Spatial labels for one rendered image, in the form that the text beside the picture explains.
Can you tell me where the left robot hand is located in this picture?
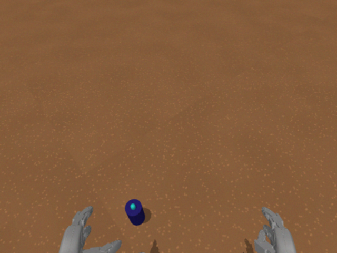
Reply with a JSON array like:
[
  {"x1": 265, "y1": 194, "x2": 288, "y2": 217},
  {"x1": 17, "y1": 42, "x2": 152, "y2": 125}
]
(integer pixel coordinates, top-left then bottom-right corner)
[{"x1": 59, "y1": 206, "x2": 122, "y2": 253}]

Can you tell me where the bottle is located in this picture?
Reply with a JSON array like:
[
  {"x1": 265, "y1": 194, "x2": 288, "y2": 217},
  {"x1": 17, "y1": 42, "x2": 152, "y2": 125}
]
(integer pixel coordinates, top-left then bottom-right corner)
[{"x1": 125, "y1": 199, "x2": 145, "y2": 226}]

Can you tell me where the right robot hand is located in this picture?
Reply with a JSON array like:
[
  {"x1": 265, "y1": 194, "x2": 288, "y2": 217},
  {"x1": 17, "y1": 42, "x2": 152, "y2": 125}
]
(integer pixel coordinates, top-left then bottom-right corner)
[{"x1": 254, "y1": 207, "x2": 297, "y2": 253}]

